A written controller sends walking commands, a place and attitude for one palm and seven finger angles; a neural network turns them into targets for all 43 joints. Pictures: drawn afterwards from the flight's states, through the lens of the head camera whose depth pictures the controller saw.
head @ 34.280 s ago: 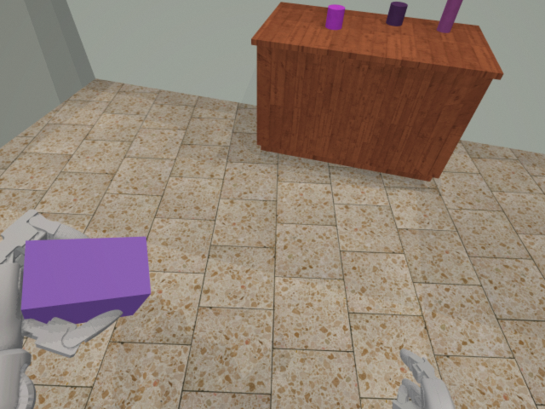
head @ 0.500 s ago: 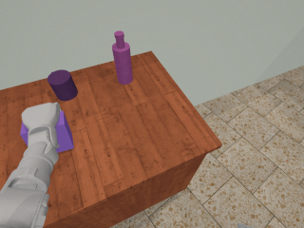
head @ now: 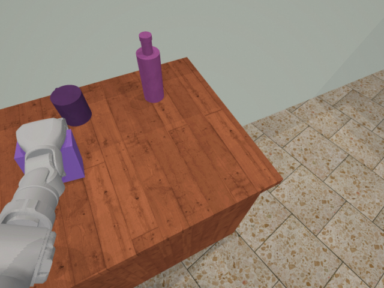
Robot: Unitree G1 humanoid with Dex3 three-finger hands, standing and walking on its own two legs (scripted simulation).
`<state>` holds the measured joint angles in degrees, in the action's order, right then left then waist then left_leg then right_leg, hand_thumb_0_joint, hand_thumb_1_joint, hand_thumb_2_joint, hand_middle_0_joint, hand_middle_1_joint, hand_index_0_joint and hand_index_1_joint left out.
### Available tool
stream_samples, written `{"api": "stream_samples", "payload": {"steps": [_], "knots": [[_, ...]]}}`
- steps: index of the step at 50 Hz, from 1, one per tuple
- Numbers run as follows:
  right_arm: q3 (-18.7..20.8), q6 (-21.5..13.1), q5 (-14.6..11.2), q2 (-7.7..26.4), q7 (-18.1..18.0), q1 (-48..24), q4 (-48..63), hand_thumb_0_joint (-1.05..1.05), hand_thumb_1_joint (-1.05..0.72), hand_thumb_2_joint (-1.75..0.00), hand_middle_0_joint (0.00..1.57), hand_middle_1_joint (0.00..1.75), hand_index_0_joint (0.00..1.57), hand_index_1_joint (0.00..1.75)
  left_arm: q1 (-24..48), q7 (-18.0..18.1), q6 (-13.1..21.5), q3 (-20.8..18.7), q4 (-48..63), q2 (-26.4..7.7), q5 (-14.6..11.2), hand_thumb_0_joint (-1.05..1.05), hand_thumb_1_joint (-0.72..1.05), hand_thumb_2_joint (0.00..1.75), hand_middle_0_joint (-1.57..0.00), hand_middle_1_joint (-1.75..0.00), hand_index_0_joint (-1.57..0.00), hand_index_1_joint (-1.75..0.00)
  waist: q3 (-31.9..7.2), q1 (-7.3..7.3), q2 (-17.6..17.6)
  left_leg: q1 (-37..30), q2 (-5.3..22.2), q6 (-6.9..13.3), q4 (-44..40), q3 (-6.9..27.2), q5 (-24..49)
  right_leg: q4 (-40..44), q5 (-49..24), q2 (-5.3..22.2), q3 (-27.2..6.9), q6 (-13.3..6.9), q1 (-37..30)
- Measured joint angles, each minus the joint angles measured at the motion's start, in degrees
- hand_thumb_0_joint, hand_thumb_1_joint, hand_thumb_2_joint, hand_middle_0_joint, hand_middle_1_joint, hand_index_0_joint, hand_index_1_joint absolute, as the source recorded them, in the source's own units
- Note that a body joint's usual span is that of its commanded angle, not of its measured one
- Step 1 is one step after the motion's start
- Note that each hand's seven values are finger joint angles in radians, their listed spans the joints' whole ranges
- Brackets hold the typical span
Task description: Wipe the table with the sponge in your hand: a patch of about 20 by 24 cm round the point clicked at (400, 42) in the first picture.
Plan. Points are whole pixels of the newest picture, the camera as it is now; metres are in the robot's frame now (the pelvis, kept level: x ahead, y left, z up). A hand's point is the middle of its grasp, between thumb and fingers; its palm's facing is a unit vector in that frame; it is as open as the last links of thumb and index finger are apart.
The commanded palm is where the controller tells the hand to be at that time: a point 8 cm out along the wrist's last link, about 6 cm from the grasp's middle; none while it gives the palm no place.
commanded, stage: slide across to the middle lane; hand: left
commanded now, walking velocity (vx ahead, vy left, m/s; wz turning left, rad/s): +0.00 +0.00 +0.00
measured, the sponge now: (55, 164) +0.39 +0.34 -0.03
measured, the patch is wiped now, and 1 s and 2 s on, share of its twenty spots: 0.25 0.25 0.40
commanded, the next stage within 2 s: wipe back along the middle lane in 0.50 s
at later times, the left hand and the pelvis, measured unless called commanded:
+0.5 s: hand (81, 144) +0.42 +0.27 +0.01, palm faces -0.12 -0.01 -0.99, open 10.4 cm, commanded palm +0.41 +0.25 +0.07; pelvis +0.01 +0.00 +0.01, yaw +1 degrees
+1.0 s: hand (90, 153) +0.40 +0.25 +0.01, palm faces -0.10 -0.03 -0.99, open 10.5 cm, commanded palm +0.37 +0.23 +0.05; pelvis +0.01 -0.01 +0.01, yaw +0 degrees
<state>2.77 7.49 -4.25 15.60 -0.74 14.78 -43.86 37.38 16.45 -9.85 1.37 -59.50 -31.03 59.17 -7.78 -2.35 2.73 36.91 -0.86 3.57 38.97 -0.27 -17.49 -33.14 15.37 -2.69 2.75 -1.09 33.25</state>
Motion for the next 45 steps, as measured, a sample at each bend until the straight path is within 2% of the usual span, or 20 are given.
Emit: {"api": "stream_samples", "payload": {"steps": [5, 11, 16, 23, 32, 40, 45], "knots": [[-0.11, -0.21, -0.21, -1.16, 0.11, -0.96, -1.28, 0.00, -0.91, -0.90, 0.20, 0.30, 0.20, 0.30, 0.56, 0.81, -1.42, 2.02, 1.11, 2.79, -2.04, 0.01, -0.54, 1.03, -0.70, -1.27, -0.73, -1.28, 0.18, 0.56, -0.20, -1.68, -0.62, 0.25, -0.86, 0.16, 0.09, 0.58, 0.21, 0.58, 0.14, 0.34, -1.69], [-0.79, -0.11, 0.00, -2.26, 0.64, -3.31, -1.21, 0.00, -0.91, -0.90, 0.20, 0.30, 0.20, 0.30, 1.63, 1.52, -4.17, 4.41, 0.78, 6.86, -1.27, 0.01, -0.54, 1.03, -0.70, -1.28, -0.73, -1.28, 0.10, 0.61, -0.26, -3.27, -1.13, 0.42, -1.77, 0.04, 0.15, 0.92, 0.47, 1.07, -0.01, 0.49, -3.06], [-1.32, -0.01, 0.41, -2.78, 0.99, -5.04, -0.48, 0.00, -0.91, -0.90, 0.20, 0.30, 0.20, 0.30, 2.93, 2.26, -6.17, 4.18, -0.41, 8.96, -1.13, 0.01, -0.54, 1.03, -0.70, -1.28, -0.73, -1.28, 0.08, 0.62, -0.30, -3.71, -1.16, 0.34, -2.41, -0.26, 0.28, 1.07, 0.50, 1.12, -0.34, 0.49, -3.18], [-1.35, 0.42, 0.66, -2.51, 1.18, -5.47, -0.31, 0.00, -0.91, -0.90, 0.20, 0.30, 0.20, 0.30, 3.69, 2.69, -8.80, 5.20, -1.43, 10.04, -1.21, 0.01, -0.53, 1.03, -0.69, -1.28, -0.72, -1.28, 0.06, 0.82, -0.26, -4.24, -0.90, -0.06, -3.04, 0.03, 0.27, 1.71, 0.54, 0.81, -0.12, 0.13, -3.73], [-0.79, 0.99, 0.62, -1.39, 0.77, -4.66, -1.35, 0.00, -0.91, -0.90, 0.20, 0.30, 0.20, 0.30, 3.76, 1.87, -9.21, 6.04, -1.17, 9.91, -2.10, 0.01, -0.53, 1.03, -0.69, -1.28, -0.72, -1.28, 0.10, 0.45, -0.40, -5.23, -0.26, -0.65, -3.68, 0.40, 0.18, 2.82, 0.38, 0.13, 0.14, -0.49, -4.90], [-0.72, 1.92, 0.42, -0.69, 0.94, -3.69, -0.98, 0.00, -0.91, -0.90, 0.20, 0.30, 0.20, 0.30, -0.27, 2.63, -8.98, 4.42, 1.46, 10.63, -2.42, 0.01, -0.53, 1.03, -0.69, -1.29, -0.72, -1.29, -0.41, 0.39, -0.44, -6.99, 0.16, -0.84, -4.95, -0.45, 0.38, 3.69, 0.02, -0.27, -0.79, -0.73, -6.16], [-0.67, 2.20, 0.09, -0.69, 1.12, -3.83, -0.59, 0.00, -0.91, -0.90, 0.20, 0.30, 0.20, 0.30, -2.53, 3.45, -9.82, 5.34, 3.71, 11.59, -2.49, 0.01, -0.53, 1.03, -0.68, -1.29, -0.71, -1.29, -0.39, 0.89, -0.42, -7.85, 0.08, -0.83, -5.39, -0.49, 0.66, 3.93, -0.14, -0.20, -0.84, -0.75, -6.94]]}}
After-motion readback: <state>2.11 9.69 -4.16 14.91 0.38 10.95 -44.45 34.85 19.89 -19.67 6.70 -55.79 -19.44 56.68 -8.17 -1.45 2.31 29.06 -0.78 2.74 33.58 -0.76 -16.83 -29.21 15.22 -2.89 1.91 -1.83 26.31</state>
